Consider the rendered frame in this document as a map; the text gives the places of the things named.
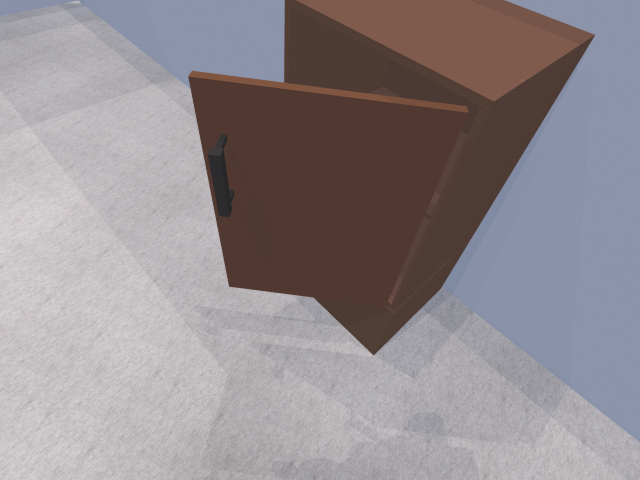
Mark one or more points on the cupboard door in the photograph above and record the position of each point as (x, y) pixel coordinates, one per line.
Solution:
(330, 186)

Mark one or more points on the handle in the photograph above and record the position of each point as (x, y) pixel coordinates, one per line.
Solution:
(217, 163)

